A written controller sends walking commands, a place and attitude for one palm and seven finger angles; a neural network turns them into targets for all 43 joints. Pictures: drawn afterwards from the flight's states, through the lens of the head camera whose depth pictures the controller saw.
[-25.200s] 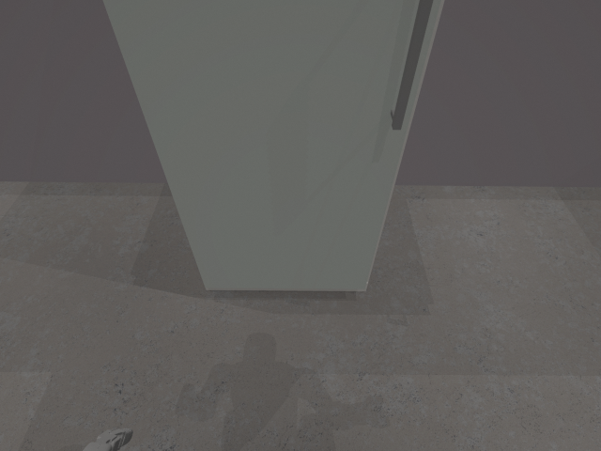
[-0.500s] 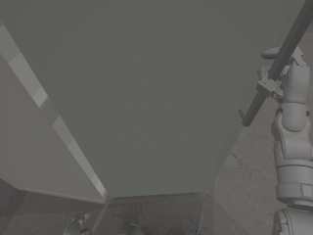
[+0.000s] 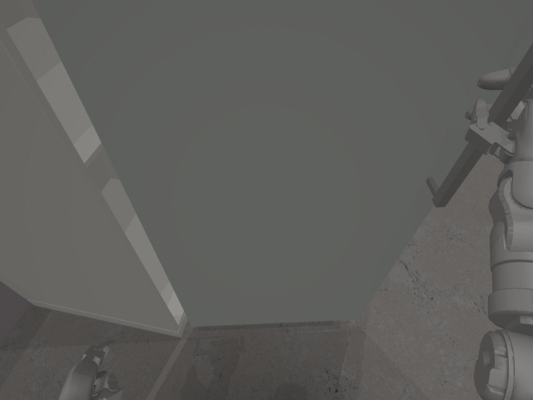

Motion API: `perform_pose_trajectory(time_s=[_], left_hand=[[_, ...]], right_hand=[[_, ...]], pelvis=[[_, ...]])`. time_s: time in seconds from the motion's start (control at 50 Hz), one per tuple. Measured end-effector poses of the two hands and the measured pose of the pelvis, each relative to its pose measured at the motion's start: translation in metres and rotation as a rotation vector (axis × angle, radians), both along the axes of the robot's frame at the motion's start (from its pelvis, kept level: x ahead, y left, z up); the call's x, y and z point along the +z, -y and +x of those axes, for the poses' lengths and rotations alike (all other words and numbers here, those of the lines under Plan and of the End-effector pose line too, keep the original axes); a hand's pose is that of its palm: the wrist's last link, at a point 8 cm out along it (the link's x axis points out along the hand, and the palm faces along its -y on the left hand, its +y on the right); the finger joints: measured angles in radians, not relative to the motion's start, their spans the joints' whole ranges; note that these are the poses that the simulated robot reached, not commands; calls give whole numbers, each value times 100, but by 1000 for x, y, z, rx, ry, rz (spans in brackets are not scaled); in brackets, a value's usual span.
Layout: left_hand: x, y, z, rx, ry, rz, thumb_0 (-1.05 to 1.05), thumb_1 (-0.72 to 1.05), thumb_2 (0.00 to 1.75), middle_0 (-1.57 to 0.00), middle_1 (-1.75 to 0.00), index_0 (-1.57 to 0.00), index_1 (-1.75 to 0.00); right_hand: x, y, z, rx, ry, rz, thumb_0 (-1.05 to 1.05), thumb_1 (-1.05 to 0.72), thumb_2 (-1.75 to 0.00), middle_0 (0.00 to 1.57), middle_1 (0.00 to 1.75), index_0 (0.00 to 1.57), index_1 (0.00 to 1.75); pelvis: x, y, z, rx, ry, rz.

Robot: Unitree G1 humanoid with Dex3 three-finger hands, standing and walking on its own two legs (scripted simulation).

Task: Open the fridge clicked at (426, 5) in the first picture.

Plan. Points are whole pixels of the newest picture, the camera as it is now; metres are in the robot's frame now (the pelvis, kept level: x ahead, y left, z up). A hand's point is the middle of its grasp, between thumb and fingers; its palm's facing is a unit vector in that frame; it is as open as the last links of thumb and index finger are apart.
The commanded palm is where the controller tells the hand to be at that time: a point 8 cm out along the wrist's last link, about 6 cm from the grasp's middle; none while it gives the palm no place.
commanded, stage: stop walking and hold the door back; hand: right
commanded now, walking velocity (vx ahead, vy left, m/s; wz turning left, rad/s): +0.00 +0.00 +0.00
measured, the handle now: (492, 103) +0.46 -0.26 +0.23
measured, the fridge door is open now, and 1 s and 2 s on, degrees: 76 74 74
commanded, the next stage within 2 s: loosen the grip on the handle in 0.38 s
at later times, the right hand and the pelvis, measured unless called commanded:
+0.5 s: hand (471, 123) +0.44 -0.23 +0.21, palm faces +0.29 +0.93 -0.20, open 5.3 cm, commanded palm +0.39 -0.28 +0.22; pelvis -0.01 -0.01 +0.00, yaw +3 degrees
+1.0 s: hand (490, 129) +0.44 -0.27 +0.20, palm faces +0.35 +0.91 -0.20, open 13.8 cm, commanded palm +0.40 -0.30 +0.22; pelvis -0.01 +0.01 +0.00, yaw +4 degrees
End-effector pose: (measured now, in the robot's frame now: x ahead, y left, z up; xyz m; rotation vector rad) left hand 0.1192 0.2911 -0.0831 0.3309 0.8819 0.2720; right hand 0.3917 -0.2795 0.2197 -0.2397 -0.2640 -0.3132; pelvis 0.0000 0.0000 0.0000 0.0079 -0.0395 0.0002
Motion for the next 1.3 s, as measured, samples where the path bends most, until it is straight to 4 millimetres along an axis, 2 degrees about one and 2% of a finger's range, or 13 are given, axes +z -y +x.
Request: perform_pose_trajectory(time_s=[0.06,0.12,0.24,0.34,0.5,0.56,0.62,0.74,0.88,0.96,1.04,1.18,1.3], left_hand=[[2,9,-1,28,10,-3,1,91,90,-20,-30,-20,-30],[1,27,-1,20,16,-42,1,91,90,-20,-30,-20,-30],[-16,63,-2,-36,-6,-151,1,90,90,-20,-30,-20,-30],[-25,73,-9,-39,-37,-190,1,90,90,-21,-30,-21,-30],[-18,52,-27,8,-44,-133,1,90,90,-21,-30,-21,-30],[-8,35,-38,19,-8,-98,1,90,90,-21,-30,-21,-30],[3,19,-52,37,15,-62,1,90,90,-21,-30,-21,-30],[7,-3,-83,74,-11,-29,1,90,90,-21,-30,-21,-30],[-5,0,-97,102,-86,-46,1,90,90,-20,-30,-20,-30],[-12,10,-89,102,-97,-68,1,90,90,-20,-30,-20,-30],[-17,20,-71,80,-98,-94,1,90,90,-21,-30,-21,-30],[-21,34,-19,33,-52,-133,1,90,90,-21,-30,-21,-30],[-13,34,25,4,16,-125,1,90,90,-21,-30,-21,-30]], right_hand=[[-2,1,4,25,18,7,-6,-68,-81,47,144,44,140],[-5,0,5,39,19,20,-5,-71,-81,47,144,44,140],[-5,-1,4,21,15,6,-5,-72,-80,47,143,41,140],[-4,-2,6,14,-19,-5,-7,-72,-80,47,142,40,140],[-1,-1,14,30,-59,7,-7,-71,-82,47,142,41,140],[6,6,24,48,-117,31,-7,-61,-80,50,144,42,140],[9,12,22,38,-78,104,-5,-51,-75,50,143,43,140],[8,12,10,0,-48,1,-1,-14,-55,48,141,34,132],[-11,13,7,24,-73,14,-1,32,-32,42,135,35,130],[-15,24,11,-14,-56,13,-1,45,-25,38,130,34,127],[-9,32,17,-37,-39,-11,-1,51,-22,33,124,31,123],[-4,34,20,4,-53,17,-1,55,-20,27,118,28,118],[3,60,21,-71,-65,24,-2,56,-20,26,116,27,116]], pelvis=[[-2,9,1,17,5,-2],[0,12,1,34,-5,0],[-1,9,-5,41,-20,8],[1,8,-8,37,-31,14],[2,9,-11,51,-27,11],[2,5,-16,43,-66,2],[2,1,-20,52,-81,-4],[0,-2,-25,51,-83,-3],[-1,-5,-21,66,-90,-2],[-1,-7,-13,70,-102,1],[-1,-6,0,65,-117,4],[0,-3,27,60,-133,0],[-1,-5,41,57,-146,-4]])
